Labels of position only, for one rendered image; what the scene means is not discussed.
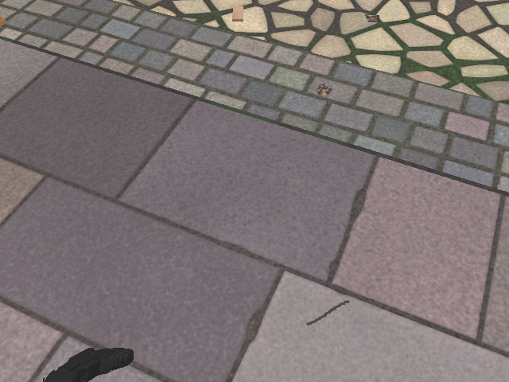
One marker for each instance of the left robot hand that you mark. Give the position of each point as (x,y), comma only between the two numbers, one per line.
(90,363)

